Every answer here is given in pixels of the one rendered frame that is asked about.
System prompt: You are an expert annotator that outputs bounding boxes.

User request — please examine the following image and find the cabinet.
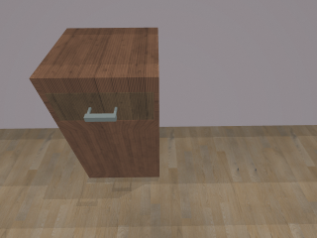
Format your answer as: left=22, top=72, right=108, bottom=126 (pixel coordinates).
left=29, top=27, right=159, bottom=179

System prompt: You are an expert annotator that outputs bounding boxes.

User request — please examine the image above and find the drawer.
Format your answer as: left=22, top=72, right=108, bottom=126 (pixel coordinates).
left=45, top=92, right=155, bottom=121

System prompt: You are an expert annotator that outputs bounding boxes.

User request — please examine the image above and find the handle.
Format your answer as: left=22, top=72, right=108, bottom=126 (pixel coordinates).
left=83, top=106, right=118, bottom=122

